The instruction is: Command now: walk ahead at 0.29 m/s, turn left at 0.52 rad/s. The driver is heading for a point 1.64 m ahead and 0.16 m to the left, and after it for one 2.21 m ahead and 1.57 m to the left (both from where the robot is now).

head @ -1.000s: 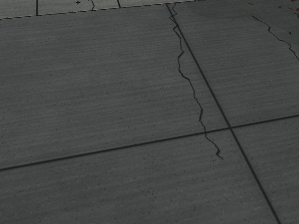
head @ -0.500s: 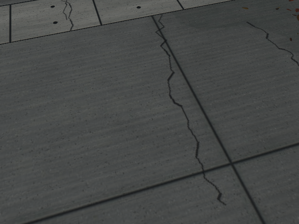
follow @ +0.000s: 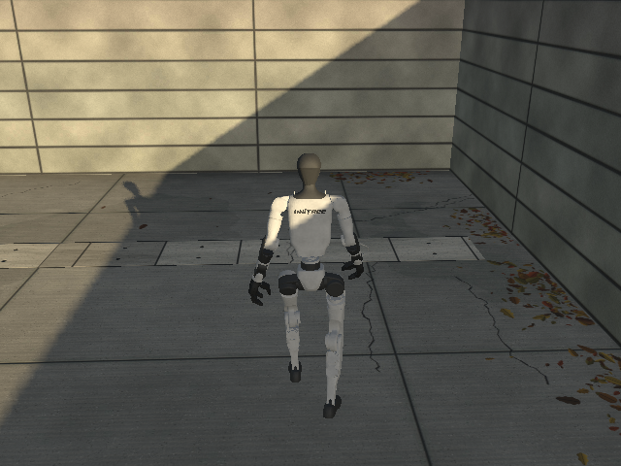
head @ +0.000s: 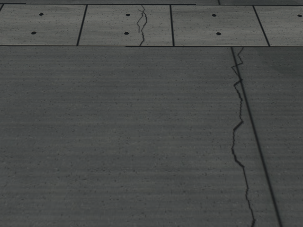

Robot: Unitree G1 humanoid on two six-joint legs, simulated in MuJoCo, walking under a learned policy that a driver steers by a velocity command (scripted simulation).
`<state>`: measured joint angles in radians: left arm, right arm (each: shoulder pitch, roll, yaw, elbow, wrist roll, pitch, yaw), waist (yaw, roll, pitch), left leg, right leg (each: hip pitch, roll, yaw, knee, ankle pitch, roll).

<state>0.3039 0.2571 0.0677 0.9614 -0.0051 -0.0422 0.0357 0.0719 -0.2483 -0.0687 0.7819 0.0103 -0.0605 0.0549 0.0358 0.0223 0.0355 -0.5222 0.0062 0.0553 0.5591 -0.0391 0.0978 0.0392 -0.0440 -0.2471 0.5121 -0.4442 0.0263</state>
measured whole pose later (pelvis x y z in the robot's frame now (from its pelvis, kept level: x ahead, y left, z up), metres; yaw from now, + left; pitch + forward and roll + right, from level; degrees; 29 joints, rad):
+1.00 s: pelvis +0.16 +0.00 +0.02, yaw +14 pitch -1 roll +0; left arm 0.16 0.25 0.04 0.91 0.01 -0.01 0.02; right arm 0.21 -0.22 -0.04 0.83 -0.01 0.00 -0.02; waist 0.02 -0.01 0.03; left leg -0.20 -0.01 -0.05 0.55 -0.33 0.00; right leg -0.25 -0.03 0.03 0.53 -0.26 0.05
